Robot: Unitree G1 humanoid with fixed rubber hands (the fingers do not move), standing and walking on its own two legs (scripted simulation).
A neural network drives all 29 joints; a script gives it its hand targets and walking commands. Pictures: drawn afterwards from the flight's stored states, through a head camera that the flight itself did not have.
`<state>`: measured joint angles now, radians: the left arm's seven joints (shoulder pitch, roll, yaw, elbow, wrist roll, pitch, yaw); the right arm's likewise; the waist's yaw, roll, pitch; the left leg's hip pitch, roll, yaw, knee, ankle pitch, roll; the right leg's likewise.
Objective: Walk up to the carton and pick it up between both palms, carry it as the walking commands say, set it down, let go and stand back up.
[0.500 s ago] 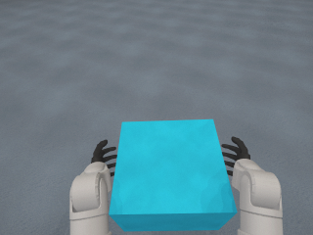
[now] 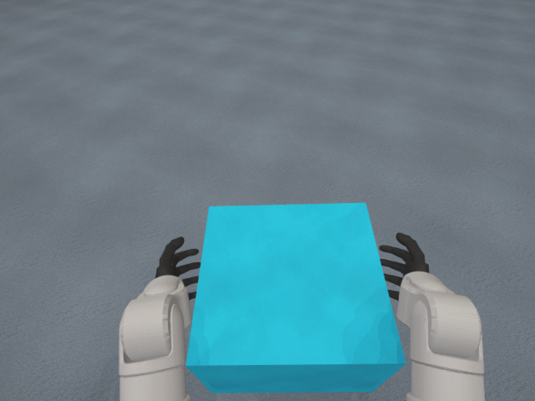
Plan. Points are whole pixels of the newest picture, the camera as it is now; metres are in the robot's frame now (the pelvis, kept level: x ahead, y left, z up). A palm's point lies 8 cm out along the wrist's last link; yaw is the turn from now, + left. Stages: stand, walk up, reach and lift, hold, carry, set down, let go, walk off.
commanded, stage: carry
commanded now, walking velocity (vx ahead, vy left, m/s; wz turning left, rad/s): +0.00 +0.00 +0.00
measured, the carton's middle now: (289, 297) +0.30 -0.01 +0.00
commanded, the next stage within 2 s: hold in 1.04 s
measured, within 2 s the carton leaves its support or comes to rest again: neither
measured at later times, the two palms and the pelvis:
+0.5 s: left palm (166, 273) +0.30 +0.17 +0.08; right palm (399, 269) +0.29 -0.16 +0.09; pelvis +0.03 +0.01 +0.00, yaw +0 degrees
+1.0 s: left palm (167, 266) +0.31 +0.18 +0.08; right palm (394, 264) +0.31 -0.15 +0.09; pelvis +0.04 +0.01 +0.00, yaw +0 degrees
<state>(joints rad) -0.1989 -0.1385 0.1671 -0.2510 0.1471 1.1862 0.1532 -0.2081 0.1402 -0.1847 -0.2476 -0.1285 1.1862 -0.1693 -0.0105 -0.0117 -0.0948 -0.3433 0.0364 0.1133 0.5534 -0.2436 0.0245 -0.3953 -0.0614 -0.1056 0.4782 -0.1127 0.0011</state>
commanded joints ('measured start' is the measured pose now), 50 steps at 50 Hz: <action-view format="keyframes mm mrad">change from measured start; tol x2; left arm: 1 -507 -875 -723 -43 -445 5 -362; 50 -484 -888 -720 -40 -433 -27 -365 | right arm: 1 -492 885 713 -32 446 19 395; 50 -462 886 709 -37 433 -18 404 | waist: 1 1 17 -230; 50 2 21 -235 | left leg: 1 5 105 -105 -137 -36 13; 36 69 108 -97 -90 138 19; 50 80 105 -92 -78 157 18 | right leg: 1 178 -76 91 -50 -8 -32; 23 185 -77 84 -5 58 -29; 50 172 -72 80 28 74 -30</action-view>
